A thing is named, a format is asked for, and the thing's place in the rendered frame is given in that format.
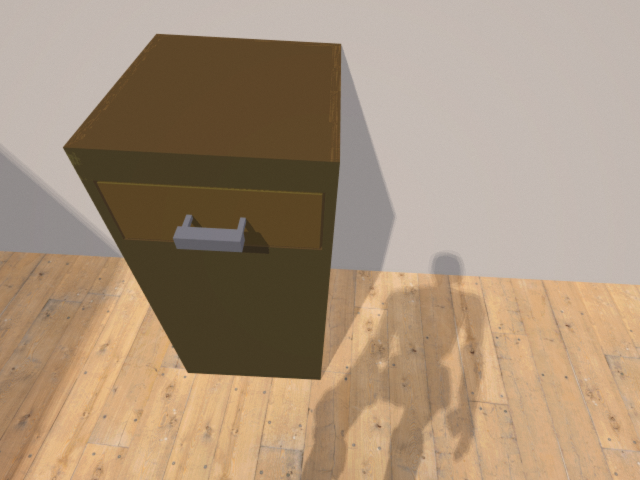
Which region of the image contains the handle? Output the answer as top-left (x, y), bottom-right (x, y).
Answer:
top-left (173, 215), bottom-right (246, 252)

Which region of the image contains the cabinet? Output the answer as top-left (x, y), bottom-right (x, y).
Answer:
top-left (63, 34), bottom-right (341, 380)

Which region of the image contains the drawer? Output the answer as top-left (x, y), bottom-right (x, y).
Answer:
top-left (97, 181), bottom-right (323, 248)

